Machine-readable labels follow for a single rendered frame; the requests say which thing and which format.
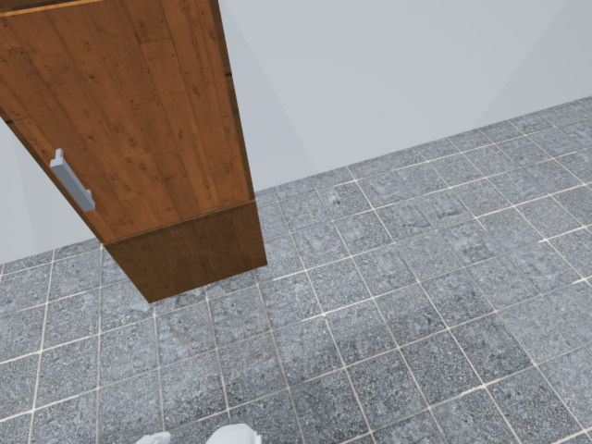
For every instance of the left robot thigh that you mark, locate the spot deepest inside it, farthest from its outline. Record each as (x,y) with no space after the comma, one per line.
(235,434)

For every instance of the handle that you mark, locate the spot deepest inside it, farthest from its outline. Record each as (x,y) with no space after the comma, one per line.
(71,182)

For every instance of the cupboard door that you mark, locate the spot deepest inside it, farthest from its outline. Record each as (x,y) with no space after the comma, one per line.
(133,92)

